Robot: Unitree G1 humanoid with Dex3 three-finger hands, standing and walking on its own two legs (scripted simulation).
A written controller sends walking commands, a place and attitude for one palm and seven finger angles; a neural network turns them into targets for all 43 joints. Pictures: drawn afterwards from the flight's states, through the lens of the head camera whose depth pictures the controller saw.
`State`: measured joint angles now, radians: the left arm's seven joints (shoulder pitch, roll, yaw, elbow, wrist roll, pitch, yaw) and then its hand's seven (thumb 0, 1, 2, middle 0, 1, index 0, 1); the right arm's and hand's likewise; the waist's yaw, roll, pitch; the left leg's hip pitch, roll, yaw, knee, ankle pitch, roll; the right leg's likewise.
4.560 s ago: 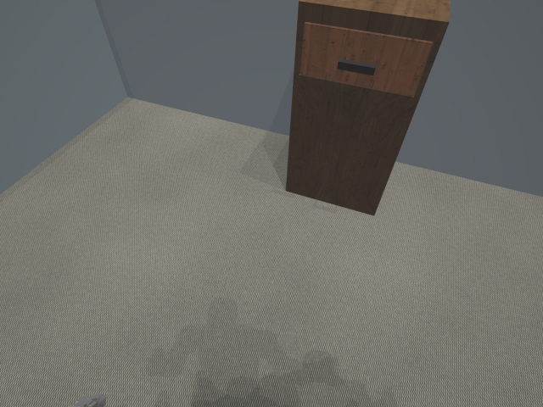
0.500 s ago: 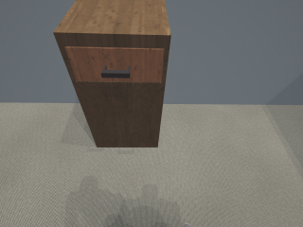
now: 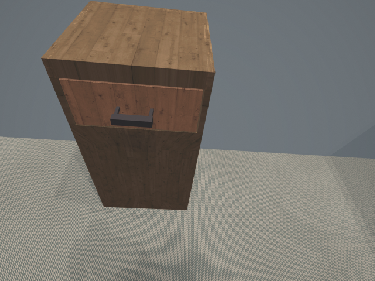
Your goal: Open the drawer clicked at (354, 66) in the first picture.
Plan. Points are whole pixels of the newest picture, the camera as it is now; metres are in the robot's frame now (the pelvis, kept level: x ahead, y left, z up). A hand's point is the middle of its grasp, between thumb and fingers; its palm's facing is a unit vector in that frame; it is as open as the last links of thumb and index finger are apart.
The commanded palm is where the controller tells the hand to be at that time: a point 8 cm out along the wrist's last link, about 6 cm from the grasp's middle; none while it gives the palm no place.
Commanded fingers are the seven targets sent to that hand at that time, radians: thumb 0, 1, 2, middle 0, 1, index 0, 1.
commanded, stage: come to a stop and stand still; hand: left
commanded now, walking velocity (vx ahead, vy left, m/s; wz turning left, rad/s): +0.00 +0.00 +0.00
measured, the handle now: (133, 115) +0.57 +0.22 -0.02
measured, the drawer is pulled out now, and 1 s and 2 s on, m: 0.00 0.00 0.00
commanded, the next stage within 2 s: look again from close up in 1.08 s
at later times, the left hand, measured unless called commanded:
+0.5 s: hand out of the picture +0.15 +0.14 -0.15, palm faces +0.02 -0.95 -0.30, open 7.4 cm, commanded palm none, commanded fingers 0.00 0.90 0.90 -0.20 -0.30 -0.20 -0.30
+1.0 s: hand out of the picture +0.04 +0.18 -0.17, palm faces +0.07 -0.98 -0.20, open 7.4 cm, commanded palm none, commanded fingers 0.00 0.90 0.90 -0.20 -0.30 -0.20 -0.30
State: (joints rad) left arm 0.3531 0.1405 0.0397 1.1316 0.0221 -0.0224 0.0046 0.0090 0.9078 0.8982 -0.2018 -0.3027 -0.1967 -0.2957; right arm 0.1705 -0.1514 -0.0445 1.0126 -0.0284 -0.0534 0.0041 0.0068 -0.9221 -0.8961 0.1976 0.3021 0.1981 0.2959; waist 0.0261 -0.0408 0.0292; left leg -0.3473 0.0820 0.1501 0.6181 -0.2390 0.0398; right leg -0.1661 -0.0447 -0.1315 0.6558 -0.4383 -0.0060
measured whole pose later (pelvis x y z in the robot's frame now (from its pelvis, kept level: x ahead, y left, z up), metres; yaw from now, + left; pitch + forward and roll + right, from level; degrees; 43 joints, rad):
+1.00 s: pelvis +0.04 -0.02 +0.02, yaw +0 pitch +0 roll +0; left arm 0.28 0.23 0.05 1.10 0.02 0.04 0.01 0.01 0.91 0.90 -0.20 -0.30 -0.19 -0.30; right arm 0.28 -0.14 0.00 1.08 -0.02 0.02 -0.02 0.01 -0.91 -0.90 0.20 0.30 0.20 0.30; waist 0.02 -0.05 -0.02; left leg -0.11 0.03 0.00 0.38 -0.28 -0.02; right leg -0.33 -0.04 -0.05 0.63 -0.30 0.01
